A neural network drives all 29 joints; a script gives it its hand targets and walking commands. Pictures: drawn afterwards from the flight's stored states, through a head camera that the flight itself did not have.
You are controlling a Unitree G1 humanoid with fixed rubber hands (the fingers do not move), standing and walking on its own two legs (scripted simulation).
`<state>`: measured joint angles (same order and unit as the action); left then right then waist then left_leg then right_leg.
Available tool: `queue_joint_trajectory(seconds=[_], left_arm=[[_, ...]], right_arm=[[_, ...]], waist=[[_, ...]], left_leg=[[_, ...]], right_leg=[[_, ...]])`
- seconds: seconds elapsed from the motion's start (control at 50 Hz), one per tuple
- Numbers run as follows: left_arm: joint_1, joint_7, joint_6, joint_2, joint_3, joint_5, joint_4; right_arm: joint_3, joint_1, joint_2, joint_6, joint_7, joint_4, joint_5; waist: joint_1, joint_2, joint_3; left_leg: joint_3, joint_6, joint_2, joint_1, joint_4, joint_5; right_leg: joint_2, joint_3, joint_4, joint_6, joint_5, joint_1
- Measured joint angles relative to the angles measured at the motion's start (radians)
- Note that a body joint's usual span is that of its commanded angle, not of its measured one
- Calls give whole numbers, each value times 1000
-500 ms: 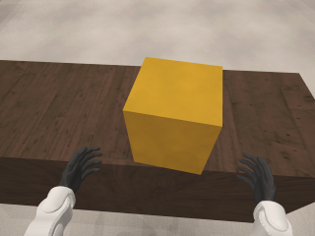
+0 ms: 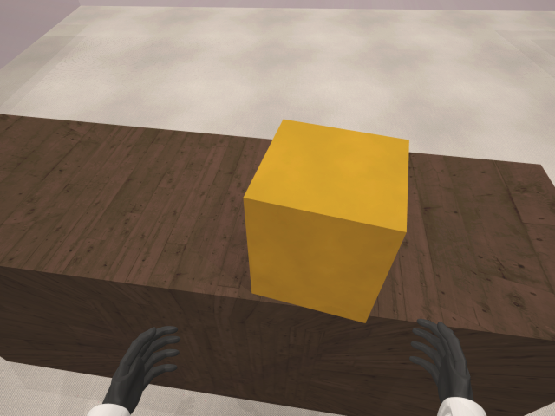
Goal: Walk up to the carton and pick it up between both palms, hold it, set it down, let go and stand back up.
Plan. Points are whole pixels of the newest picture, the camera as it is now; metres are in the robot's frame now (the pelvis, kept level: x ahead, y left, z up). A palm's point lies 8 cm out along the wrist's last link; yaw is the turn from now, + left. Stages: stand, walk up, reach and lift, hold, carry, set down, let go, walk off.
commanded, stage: set down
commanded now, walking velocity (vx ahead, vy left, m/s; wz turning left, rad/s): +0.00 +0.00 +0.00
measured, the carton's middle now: (324, 222) +0.43 -0.05 +0.04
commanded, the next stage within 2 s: let go in 0.96 s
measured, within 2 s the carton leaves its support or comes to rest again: neither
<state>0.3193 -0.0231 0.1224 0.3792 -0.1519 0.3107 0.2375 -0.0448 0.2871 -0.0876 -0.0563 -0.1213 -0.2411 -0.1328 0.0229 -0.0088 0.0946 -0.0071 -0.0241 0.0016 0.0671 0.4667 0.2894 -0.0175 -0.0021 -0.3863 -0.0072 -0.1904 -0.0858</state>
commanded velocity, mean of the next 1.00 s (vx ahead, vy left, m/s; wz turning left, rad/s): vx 0.00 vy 0.00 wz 0.00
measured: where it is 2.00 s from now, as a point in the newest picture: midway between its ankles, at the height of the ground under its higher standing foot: outside the picture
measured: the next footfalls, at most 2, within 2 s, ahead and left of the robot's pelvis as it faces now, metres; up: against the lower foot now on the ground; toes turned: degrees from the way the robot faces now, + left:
none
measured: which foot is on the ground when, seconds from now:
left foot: down 0.00-1.00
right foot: down 0.00-1.00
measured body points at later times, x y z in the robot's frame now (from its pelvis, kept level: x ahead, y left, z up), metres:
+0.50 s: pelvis +0.00 -0.02 +0.00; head -0.01 -0.01 +0.45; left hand +0.18 +0.21 -0.06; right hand +0.17 -0.23 -0.06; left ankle -0.01 +0.10 -0.74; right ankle +0.02 -0.13 -0.74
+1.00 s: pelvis +0.01 -0.02 +0.00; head +0.03 -0.01 +0.45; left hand +0.16 +0.21 -0.09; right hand +0.16 -0.24 -0.10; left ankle -0.01 +0.10 -0.74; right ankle +0.02 -0.13 -0.74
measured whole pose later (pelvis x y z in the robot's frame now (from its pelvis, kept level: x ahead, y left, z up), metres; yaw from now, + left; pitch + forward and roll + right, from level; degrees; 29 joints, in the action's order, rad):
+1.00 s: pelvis +0.01 -0.02 +0.00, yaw -1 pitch -4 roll +0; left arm 0.22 0.02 -0.11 0.22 -0.01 0.04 0.51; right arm -0.03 0.21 -0.13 -0.19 0.01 -0.73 0.02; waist 0.03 0.01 0.11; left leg -0.02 0.01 0.02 0.05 0.40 0.27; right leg -0.03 -0.01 -0.38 0.02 -0.20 -0.11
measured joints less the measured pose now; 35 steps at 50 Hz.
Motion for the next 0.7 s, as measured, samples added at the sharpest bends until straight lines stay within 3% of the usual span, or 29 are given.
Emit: queue_joint_trajectory(seconds=[0.26,0.7], left_arm=[[-68,7,-104,-82,47,-92,134],[-90,21,-185,-114,109,-198,229]], right_arm=[[-15,-4,-8,-1,49,-136,61],[8,-56,-16,-82,93,-343,123]], waist=[[2,-7,-13],[11,20,-4]], left_leg=[[-25,6,4,-41,-46,-22],[-25,29,16,-19,-80,-36]], right_leg=[[-4,-24,10,6,11,16],[-14,-17,-1,27,0,-25]])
